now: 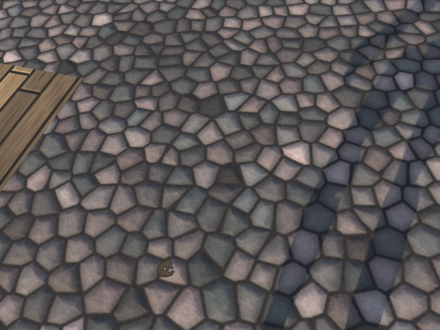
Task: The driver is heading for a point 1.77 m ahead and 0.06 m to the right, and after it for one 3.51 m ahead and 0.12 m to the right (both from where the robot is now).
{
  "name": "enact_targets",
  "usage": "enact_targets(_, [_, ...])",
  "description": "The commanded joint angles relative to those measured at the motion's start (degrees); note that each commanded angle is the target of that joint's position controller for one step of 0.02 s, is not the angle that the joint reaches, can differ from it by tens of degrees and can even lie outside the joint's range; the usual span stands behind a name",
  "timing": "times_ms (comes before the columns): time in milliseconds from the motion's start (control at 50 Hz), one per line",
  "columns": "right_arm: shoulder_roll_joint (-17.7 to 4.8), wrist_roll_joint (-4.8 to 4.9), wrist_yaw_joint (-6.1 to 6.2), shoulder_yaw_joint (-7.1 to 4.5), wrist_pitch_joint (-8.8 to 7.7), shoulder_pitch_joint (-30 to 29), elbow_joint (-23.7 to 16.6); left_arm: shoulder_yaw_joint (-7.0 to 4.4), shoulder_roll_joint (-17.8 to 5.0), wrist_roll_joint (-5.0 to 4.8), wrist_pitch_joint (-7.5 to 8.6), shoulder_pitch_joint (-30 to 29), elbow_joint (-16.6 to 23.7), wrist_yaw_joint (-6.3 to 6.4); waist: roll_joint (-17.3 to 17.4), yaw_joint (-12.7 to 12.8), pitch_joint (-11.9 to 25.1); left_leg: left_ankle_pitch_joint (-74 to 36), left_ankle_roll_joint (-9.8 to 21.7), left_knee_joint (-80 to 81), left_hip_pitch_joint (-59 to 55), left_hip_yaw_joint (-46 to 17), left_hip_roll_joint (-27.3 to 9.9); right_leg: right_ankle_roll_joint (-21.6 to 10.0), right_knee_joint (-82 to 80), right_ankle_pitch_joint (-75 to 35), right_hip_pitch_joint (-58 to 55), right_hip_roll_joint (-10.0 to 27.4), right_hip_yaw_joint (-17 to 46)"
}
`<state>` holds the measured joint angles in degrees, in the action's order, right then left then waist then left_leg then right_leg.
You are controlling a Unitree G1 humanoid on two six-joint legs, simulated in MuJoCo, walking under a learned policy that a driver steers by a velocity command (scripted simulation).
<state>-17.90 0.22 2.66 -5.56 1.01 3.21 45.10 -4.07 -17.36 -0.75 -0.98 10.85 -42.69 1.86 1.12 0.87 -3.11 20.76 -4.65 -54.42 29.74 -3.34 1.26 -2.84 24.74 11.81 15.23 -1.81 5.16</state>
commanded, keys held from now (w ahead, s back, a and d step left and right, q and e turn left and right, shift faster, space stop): e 0.28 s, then no key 0.72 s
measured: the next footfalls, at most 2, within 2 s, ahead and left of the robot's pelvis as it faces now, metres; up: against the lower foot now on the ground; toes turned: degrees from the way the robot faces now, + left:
left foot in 0.24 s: +0.08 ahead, +0.14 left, +0.00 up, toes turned -15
right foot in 0.60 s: +0.01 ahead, -0.11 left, +0.00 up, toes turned -14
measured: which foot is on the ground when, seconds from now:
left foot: up 0.00-0.22, down 0.24-1.00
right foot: down 0.00-0.22, up 0.24-0.58, down 0.60-1.00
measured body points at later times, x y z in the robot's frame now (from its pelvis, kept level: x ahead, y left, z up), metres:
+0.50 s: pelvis +0.01 +0.03 +0.00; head +0.06 +0.04 +0.44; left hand +0.23 +0.28 -0.12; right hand +0.05 -0.27 -0.11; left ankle +0.04 +0.15 -0.75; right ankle -0.04 -0.10 -0.70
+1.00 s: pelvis +0.01 -0.01 -0.01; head +0.02 -0.01 +0.44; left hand +0.21 +0.20 -0.12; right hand +0.01 -0.31 -0.14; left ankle +0.04 +0.15 -0.75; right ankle -0.03 -0.10 -0.75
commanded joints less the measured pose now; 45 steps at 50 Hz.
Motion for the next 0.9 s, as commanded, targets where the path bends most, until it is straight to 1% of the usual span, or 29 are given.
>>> enact_targets(20, [-3.3, 0.14, -0.25, -0.49, -0.88, -2.1, -3.6, -2.94, -10.9, -0.06, 0.10, -0.5, 3.8, 0.64, -9.0, 0.4, 8.7, -1.6, -0.9, 6.6, 1.9, -1.4, 0.0, -9.8, -3.2, -24.5, -11.6, 13.1, 14.4])
enact_targets(80, [-4.0, 0.33, -0.73, -0.58, -1.19, -2.0, -3.5, -3.06, -11.3, 0.08, -0.36, -1.6, 4.3, 0.31, -9.9, 0.7, 7.8, -1.1, -0.7, 11.3, -2.5, -1.8, 0.8, -9.9, -3.1, -21.1, -8.2, 12.5, 17.4])
enact_targets(140, [-4.6, 0.55, -1.36, -0.69, -2.00, -1.0, -3.3, -3.01, -11.1, -0.09, -0.77, -3.1, 4.8, 0.03, -10.8, 0.5, 7.9, -0.2, 0.0, 16.7, -6.0, -2.1, 1.5, -9.6, -1.6, -22.0, -7.9, 11.8, 21.0])
enact_targets(160, [-4.8, 0.61, -1.63, -0.75, -2.33, -0.2, -3.1, -2.96, -11.0, -0.24, -0.92, -3.6, 5.1, 0.04, -11.0, 0.2, 8.0, -0.8, 0.4, 19.6, -7.6, -2.1, 1.6, -9.2, -0.9, -22.6, -8.0, 11.4, 22.1])
enact_targets(180, [-4.9, 0.66, -1.90, -0.85, -2.67, 1.3, -2.7, -2.86, -10.8, -0.51, -1.13, -4.6, 5.4, 0.15, -11.0, -0.8, 8.3, -3.4, 1.0, 24.3, -10.3, -1.8, 1.7, -8.2, 0.2, -22.1, -7.7, 10.5, 22.8])
enact_targets(200, [-5.0, 0.66, -2.16, -1.03, -2.98, 3.5, -1.9, -2.68, -10.5, -0.89, -1.40, -5.8, 5.8, 0.36, -10.6, -2.3, 8.3, -9.4, 1.7, 31.5, -14.6, -0.9, 1.6, -6.5, 1.6, -19.4, -6.3, 8.8, 22.6])
enact_targets(220, [-6.6, 0.32, -2.13, -1.53, -3.07, 5.2, -1.3, -2.29, -9.2, -0.81, -1.50, -5.2, 6.1, 0.58, -8.7, -2.5, 8.8, -15.9, 3.2, 35.5, -20.8, -2.7, -2.0, -4.0, 4.1, -12.2, -2.6, 6.4, 21.3])
enact_targets(240, [-10.4, -0.73, -1.68, -2.16, -2.71, 5.5, -1.8, -1.39, -5.9, 0.11, -1.39, -2.0, 6.0, 0.40, 3.1, -0.3, 10.8, -25.2, 7.6, 36.2, -27.8, -13.3, -13.8, -0.8, 15.5, 5.5, 4.4, 0.4, 13.8])
enact_targets(260, [-12.5, -2.57, -1.77, -2.34, -2.34, 4.7, -1.9, -1.93, -7.0, -0.35, -0.89, -0.8, 7.3, 0.30, 14.9, 1.2, 8.0, -35.4, 18.1, 37.0, -26.8, -26.1, -23.0, 2.4, 26.0, 27.0, 15.7, -7.1, 5.6])
enact_targets(280, [-9.7, -2.32, -1.68, -1.59, -2.58, 3.2, -3.0, -3.18, -11.6, 0.31, -0.50, 0.8, 6.4, 0.17, 10.8, 0.9, 7.6, -34.6, 22.0, 37.0, -24.8, -26.1, -26.0, 4.5, 37.7, 26.4, 17.1, -2.2, 5.5])
enact_targets(300, [-6.6, -1.76, -1.39, -0.68, -2.63, 0.9, -3.6, -4.02, -13.2, -0.15, -0.66, 0.8, 5.1, 0.04, 7.2, 1.3, 6.4, -31.7, 20.1, 36.3, -23.2, -19.9, -21.9, 5.3, 41.7, 22.4, 16.7, -1.3, 5.3])
enact_targets(320, [-5.6, -1.04, -1.27, -0.33, -2.48, -0.7, -3.8, -3.97, -11.7, -0.11, -1.24, 1.3, 3.9, 0.31, 5.5, 1.7, 5.3, -27.5, 17.4, 35.8, -22.6, -14.9, -17.9, 6.3, 43.1, 19.2, 16.7, -1.0, 4.7])
enact_targets(340, [-5.3, -0.25, -1.14, -0.08, -2.40, -0.7, -3.6, -3.64, -10.4, 0.12, -1.66, 0.8, 3.9, 0.49, 5.7, 0.9, 4.4, -27.1, 16.8, 35.7, -23.0, -13.0, -16.6, 7.1, 44.0, 16.7, 17.9, -1.1, 4.7])
enact_targets(360, [-5.5, -0.12, -0.97, 0.14, -2.19, 0.2, -3.1, -3.06, -8.6, -0.04, -1.80, 0.2, 4.2, 0.33, 6.0, 0.4, 4.1, -29.3, 16.9, 35.8, -22.7, -10.7, -15.3, 7.6, 43.3, 15.4, 17.3, -1.5, 3.9])
enact_targets(380, [-5.7, -0.27, -0.84, 0.17, -2.00, 1.4, -2.5, -2.62, -7.5, -0.27, -1.72, -0.8, 4.7, 0.24, 6.7, -0.3, 4.2, -30.5, 17.2, 36.0, -23.3, -8.8, -14.4, 8.0, 40.9, 14.4, 16.7, -1.6, 2.6])
enact_targets(420, [-6.2, -0.46, -0.62, 0.13, -1.67, 3.4, -1.7, -1.80, -6.0, -0.33, -1.43, -2.7, 5.6, 0.22, 7.8, -1.7, 5.5, -31.8, 17.7, 35.6, -26.9, -7.6, -14.5, 8.4, 33.5, 14.0, 15.7, -0.7, 1.1])
enact_targets(480, [-7.9, -0.23, -0.97, -0.05, -1.21, 2.6, -1.2, -0.52, -4.2, 0.24, -1.26, -3.9, 6.0, -0.18, 9.3, -2.4, 6.7, -32.9, 17.5, 35.2, -25.4, -5.6, -14.7, 8.2, 20.7, 14.0, 7.1, 1.6, -2.2])
enact_targets(520, [-8.9, 0.15, -1.38, -0.13, -0.89, 3.5, -0.4, -0.60, -5.1, 0.04, -1.27, -3.2, 5.4, -0.41, 9.9, -2.8, 6.7, -33.6, 17.4, 34.4, -24.4, -5.9, -14.9, 7.8, 13.4, 11.4, 2.6, 1.3, -4.4])
enact_targets(560, [-8.5, 0.98, -1.64, 0.33, -0.72, 2.9, 0.3, -0.76, -5.0, 0.18, -1.26, 0.4, 3.5, -0.74, 8.6, -0.6, 6.2, -31.4, 15.6, 32.2, -22.0, -5.0, -13.9, 5.8, -0.3, 0.9, -4.7, 0.5, -6.2])
enact_targets(580, [-7.3, 1.25, -1.78, 0.83, -0.97, 5.0, 1.3, -0.91, -5.8, 0.45, -1.29, 0.9, 3.1, -0.80, 7.0, -0.3, 5.7, -27.8, 12.9, 31.3, -19.5, -4.3, -12.7, 4.1, -7.1, -5.1, -9.5, 0.9, -5.1])
enact_targets(600, [-5.4, 0.02, -2.19, 1.64, -1.65, 6.9, 1.7, -1.26, -8.4, 0.78, -1.41, 1.3, 3.5, -0.40, 1.7, -1.3, 7.9, -20.6, 8.6, 28.2, -15.0, -2.3, -10.5, 2.1, -6.4, -15.8, -16.8, 6.5, 1.8])
enact_targets(620, [-2.2, -1.81, -2.63, 2.63, -2.43, 9.0, 1.4, -1.55, -11.6, 1.54, -1.72, -0.9, 4.3, 0.03, -10.5, -4.7, 9.0, -4.9, 4.1, 24.9, -11.1, 3.2, -4.9, -3.4, -3.4, -25.3, -16.8, 14.6, 9.8])
enact_targets(640, [-3.0, -1.69, -2.25, 2.70, -2.33, 5.7, 1.3, -0.26, -7.0, 2.07, -1.11, -3.0, 4.4, -0.73, -10.2, -2.7, 8.7, -1.2, 2.2, 26.9, -16.2, 2.6, -4.9, -7.6, -4.4, -17.8, -9.0, 16.0, 10.8])
enact_targets(660, [-4.5, -1.43, -2.10, 2.45, -2.14, 4.3, 1.4, 0.32, -5.0, 2.16, -0.40, -5.0, 4.3, -1.33, -8.2, -2.9, 6.6, -6.2, 1.7, 28.4, -17.8, 2.6, -4.8, -6.0, -4.9, -10.1, -7.4, 12.6, 8.5])
enact_targets(680, [-4.7, -1.41, -1.93, 2.44, -2.00, 3.7, 2.0, 0.28, -5.0, 2.33, 0.13, -4.6, 3.4, -1.50, -8.7, -2.3, 6.0, -10.0, 1.5, 28.9, -18.4, 3.0, -4.6, -3.5, -4.8, -5.5, -7.2, 9.7, 6.5])
enact_targets(700, [-5.8, -1.18, -1.58, 2.16, -1.71, 3.9, 2.7, 0.17, -5.8, 2.18, 0.54, -3.8, 3.0, -1.61, -8.8, -1.6, 4.4, -11.5, 1.3, 28.7, -18.2, 3.0, -4.6, -2.1, -5.1, -4.9, -6.1, 8.5, 5.8])
enact_targets(720, [-6.1, -1.09, -1.40, 2.11, -1.51, 4.4, 3.0, 0.29, -5.9, 2.01, 0.94, -3.3, 2.4, -1.59, -8.3, -1.9, 3.4, -12.8, 1.3, 29.4, -18.5, 2.6, -4.9, -1.4, -5.0, -6.2, -5.4, 8.3, 5.9])
enact_targets(760, [-5.7, -0.96, -1.35, 2.25, -1.58, 5.3, 4.3, 0.57, -5.3, 1.74, 1.26, -2.1, 1.2, -1.46, -6.7, -1.8, 3.3, -14.0, 1.4, 30.2, -19.6, 2.5, -5.0, -0.8, -4.3, -8.1, -5.5, 7.5, 4.9])
enact_targets(900, [-5.6, -0.75, -1.00, 2.28, -1.57, 6.1, 8.2, 0.79, -4.9, 1.46, 1.13, -2.6, -1.3, -1.26, -3.1, -1.8, 3.1, -15.4, 1.1, 31.7, -21.1, 2.8, -5.3, -0.8, -3.9, -10.2, -5.8, 6.2, 3.6])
